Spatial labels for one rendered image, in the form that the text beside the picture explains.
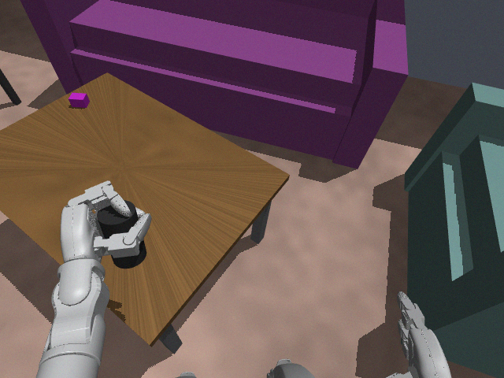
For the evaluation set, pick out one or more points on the sofa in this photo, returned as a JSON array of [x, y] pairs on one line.
[[314, 76]]

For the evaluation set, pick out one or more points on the armchair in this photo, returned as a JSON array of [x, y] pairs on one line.
[[455, 271]]

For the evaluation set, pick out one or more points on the coffee table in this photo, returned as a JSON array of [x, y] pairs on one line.
[[202, 191]]

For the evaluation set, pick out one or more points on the right robot hand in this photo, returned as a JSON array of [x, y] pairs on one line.
[[419, 344]]

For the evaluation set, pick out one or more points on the left robot arm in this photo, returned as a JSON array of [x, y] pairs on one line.
[[75, 342]]

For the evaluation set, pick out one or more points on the left robot hand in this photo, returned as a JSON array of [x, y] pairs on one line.
[[81, 235]]

